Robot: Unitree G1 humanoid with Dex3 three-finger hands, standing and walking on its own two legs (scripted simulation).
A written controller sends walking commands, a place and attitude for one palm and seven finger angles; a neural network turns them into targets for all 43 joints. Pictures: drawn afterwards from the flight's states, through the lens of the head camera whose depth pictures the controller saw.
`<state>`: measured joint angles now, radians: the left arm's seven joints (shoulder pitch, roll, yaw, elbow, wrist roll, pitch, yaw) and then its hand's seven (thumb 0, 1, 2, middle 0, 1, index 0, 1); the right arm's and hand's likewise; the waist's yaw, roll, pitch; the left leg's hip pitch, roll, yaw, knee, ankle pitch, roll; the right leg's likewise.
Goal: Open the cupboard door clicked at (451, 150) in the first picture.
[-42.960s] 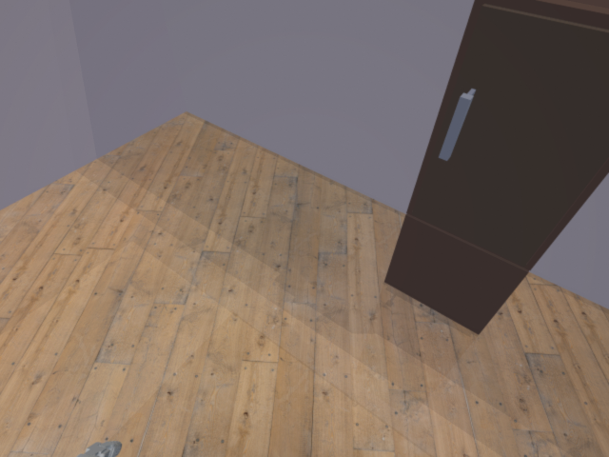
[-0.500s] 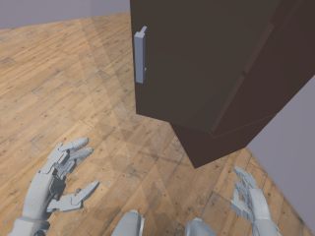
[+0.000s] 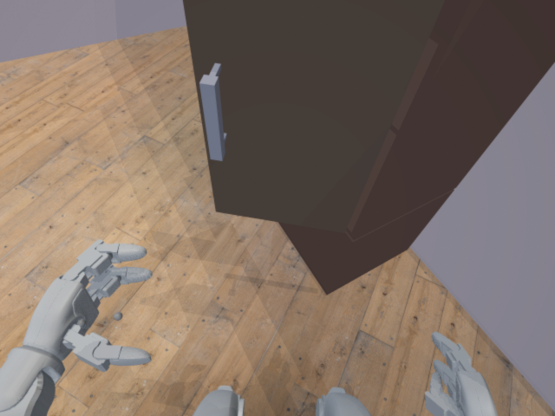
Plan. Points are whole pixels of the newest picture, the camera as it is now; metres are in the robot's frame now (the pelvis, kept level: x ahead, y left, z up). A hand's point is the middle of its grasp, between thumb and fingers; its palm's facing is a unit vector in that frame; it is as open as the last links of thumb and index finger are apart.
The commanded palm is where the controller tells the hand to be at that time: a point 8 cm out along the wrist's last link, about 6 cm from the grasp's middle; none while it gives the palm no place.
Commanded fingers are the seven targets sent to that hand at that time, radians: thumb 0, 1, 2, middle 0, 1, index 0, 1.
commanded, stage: raise the hand with hooked fingers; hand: left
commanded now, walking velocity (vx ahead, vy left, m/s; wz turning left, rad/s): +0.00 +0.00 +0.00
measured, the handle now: (217, 114) +0.58 +0.14 +0.08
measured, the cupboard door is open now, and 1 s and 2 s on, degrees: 51 51 51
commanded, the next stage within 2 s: move the hooked fingers beside the handle in 0.98 s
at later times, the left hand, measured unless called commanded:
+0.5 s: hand (77, 249) +0.29 +0.26 +0.10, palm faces -0.07 -1.00 -0.06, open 14.0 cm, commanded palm +0.26 +0.30 +0.10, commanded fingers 0.00 -0.50 0.30 -0.30 -1.20 -0.30 -1.20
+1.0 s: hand (80, 259) +0.28 +0.26 +0.10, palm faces -0.10 -0.99 -0.05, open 14.0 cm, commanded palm +0.26 +0.31 +0.10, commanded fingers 0.00 -0.50 0.30 -0.30 -1.20 -0.30 -1.20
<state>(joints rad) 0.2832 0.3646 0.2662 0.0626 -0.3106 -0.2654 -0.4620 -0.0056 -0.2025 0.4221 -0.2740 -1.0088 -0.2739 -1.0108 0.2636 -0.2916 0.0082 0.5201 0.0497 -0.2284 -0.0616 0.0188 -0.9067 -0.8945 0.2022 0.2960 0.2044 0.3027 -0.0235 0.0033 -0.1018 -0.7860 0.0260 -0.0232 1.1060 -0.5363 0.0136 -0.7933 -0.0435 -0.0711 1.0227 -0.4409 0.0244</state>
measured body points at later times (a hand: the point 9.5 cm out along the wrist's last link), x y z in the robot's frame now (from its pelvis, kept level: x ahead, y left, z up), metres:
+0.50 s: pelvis +0.00 -0.02 +0.02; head +0.05 +0.00 +0.46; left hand +0.29 +0.31 +0.11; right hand +0.16 -0.26 -0.06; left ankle +0.01 +0.11 -0.66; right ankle +0.04 -0.14 -0.66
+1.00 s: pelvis +0.00 -0.01 +0.02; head +0.04 +0.00 +0.47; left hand +0.28 +0.31 +0.10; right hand +0.15 -0.26 -0.05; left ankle +0.01 +0.11 -0.66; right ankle +0.04 -0.14 -0.66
